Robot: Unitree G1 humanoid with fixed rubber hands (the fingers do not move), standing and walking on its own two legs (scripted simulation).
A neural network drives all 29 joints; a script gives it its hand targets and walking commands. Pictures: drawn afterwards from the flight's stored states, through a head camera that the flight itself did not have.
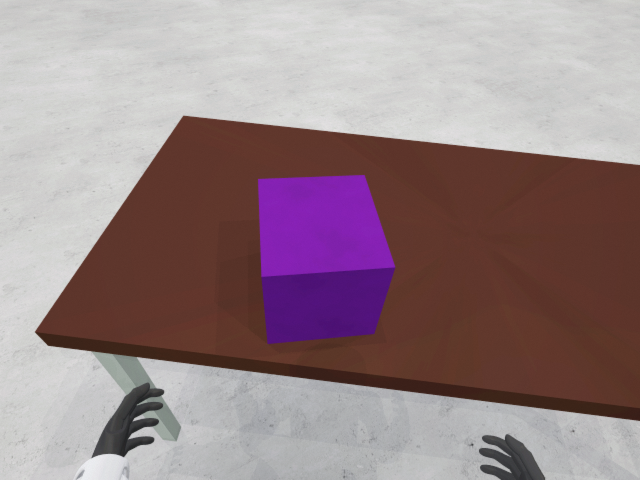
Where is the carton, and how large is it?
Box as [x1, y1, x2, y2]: [258, 175, 394, 343]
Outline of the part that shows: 364,175 258,179 261,277 268,343 368,334 374,332 392,276 394,265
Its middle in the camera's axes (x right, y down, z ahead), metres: -0.01 +0.04 +0.63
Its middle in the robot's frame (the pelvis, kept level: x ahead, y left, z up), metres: +0.46 +0.04 -0.01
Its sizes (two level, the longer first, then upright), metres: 0.197 0.176 0.178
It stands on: a table, 0.67 m high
